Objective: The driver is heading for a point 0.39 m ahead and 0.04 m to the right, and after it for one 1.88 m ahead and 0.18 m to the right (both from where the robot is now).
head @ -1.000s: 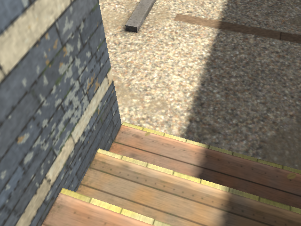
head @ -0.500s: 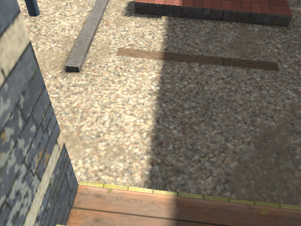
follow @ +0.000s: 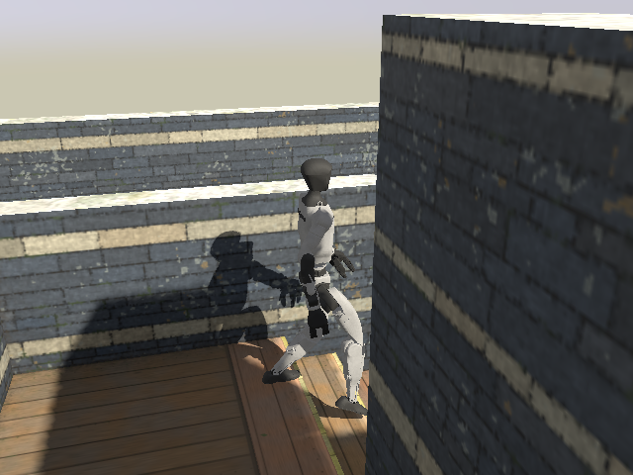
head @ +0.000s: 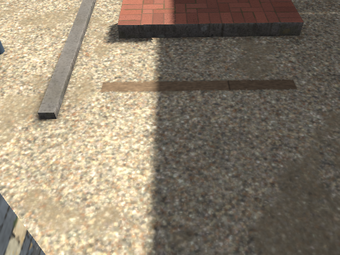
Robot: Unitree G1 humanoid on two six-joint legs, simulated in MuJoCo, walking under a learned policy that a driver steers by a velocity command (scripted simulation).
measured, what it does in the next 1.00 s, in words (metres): goes down: right foot 0.17 m lower, then left foot 0.17 m lower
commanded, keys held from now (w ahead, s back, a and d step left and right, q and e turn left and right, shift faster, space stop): w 1.00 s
